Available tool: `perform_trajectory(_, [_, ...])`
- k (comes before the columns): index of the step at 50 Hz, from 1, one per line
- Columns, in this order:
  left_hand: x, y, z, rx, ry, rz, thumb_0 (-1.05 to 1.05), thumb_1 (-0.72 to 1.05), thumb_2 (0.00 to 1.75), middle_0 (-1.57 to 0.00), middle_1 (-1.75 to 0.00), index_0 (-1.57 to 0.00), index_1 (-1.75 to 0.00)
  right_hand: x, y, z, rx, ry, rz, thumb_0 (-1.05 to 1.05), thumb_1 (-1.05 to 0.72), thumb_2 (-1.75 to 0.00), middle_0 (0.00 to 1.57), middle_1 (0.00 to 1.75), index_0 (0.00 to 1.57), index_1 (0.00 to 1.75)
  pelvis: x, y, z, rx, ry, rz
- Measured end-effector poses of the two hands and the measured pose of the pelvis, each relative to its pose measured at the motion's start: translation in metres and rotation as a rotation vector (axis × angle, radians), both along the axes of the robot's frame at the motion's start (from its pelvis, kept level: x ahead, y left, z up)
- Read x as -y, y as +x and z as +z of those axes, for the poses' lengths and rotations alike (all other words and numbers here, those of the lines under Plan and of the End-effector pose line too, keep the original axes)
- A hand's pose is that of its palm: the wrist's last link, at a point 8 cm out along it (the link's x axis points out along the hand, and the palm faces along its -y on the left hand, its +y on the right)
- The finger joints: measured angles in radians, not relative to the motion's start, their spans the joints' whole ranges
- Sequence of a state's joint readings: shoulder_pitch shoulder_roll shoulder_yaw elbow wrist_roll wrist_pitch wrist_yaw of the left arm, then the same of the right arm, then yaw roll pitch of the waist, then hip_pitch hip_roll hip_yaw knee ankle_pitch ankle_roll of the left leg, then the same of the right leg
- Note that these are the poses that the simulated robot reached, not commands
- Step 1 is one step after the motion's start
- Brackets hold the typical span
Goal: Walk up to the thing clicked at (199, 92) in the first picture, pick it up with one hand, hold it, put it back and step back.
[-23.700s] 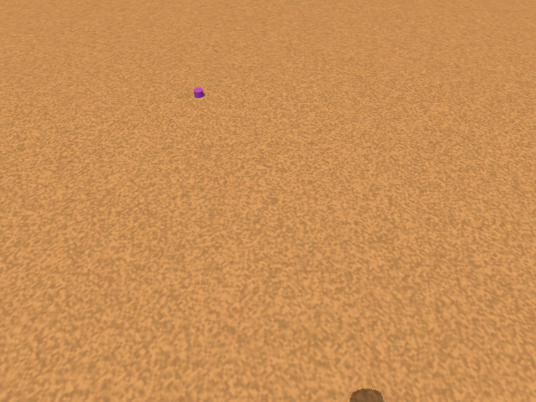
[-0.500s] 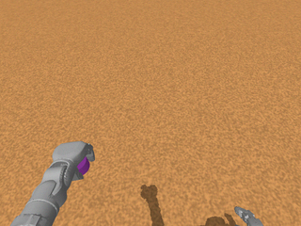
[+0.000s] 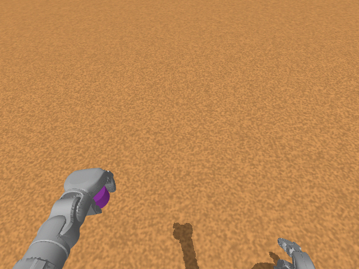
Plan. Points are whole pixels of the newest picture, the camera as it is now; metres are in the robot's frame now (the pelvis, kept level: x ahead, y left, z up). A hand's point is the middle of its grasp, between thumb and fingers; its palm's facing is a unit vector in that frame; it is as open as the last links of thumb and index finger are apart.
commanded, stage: hold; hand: left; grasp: from above
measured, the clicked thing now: (95, 195) +0.32 +0.23 -0.05
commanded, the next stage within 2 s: crouch in 0.64 s
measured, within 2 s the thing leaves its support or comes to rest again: neither
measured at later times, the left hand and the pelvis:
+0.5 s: hand (94, 198) +0.30 +0.22 -0.03, palm faces -0.42 -0.06 -0.90, open 7.5 cm; pelvis +0.00 +0.00 +0.00, yaw +0 degrees
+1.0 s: hand (95, 204) +0.29 +0.23 -0.05, palm faces -0.43 -0.05 -0.90, open 7.5 cm; pelvis +0.00 +0.00 +0.00, yaw +0 degrees
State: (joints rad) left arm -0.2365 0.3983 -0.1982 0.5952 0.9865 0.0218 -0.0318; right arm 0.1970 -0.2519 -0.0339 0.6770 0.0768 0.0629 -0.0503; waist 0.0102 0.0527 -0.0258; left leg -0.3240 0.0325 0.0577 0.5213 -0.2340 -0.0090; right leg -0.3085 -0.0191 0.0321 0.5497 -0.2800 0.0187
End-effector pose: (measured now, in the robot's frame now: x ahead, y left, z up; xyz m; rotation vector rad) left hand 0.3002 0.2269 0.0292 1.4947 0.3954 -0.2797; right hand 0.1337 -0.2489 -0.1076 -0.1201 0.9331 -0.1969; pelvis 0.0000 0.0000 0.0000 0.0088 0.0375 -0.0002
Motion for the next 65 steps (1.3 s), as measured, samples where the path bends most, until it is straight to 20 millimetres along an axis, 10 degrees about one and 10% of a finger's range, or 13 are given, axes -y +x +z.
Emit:
perform_trajectory(45, [-0.001, 0.002, -0.003, -0.004, 0.005, -0.009, 0.01, 0.28, 0.39, -0.70, -0.50, -0.88, -0.53, 0.000, 0.001, 0.004, -0.021, -0.001, -0.019, 0.01, -0.91, -0.90, 0.20, 0.30, 0.20, 0.30, -0.001, 0.004, 0.004, 0.006, 0.000, 0.001])
perform_trajectory(55, [-0.005, -0.002, -0.059, -0.028, 0.039, -0.016, 0.01, 0.28, 0.37, -0.71, -0.49, -0.89, -0.51, 0.007, -0.017, -0.013, -0.087, -0.040, 0.014, 0.00, -0.90, -0.89, 0.21, 0.30, 0.20, 0.30, 0.001, -0.008, -0.013, -0.084, -0.005, 0.017])
perform_trajectory(65, [-0.012, 0.022, -0.155, 0.004, 0.086, -0.032, 0.01, 0.27, 0.37, -0.72, -0.48, -0.91, -0.50, 0.030, -0.075, -0.084, -0.222, -0.125, -0.013, 0.00, -0.90, -0.89, 0.21, 0.30, 0.20, 0.30, -0.002, -0.032, -0.087, -0.294, -0.028, 0.026])
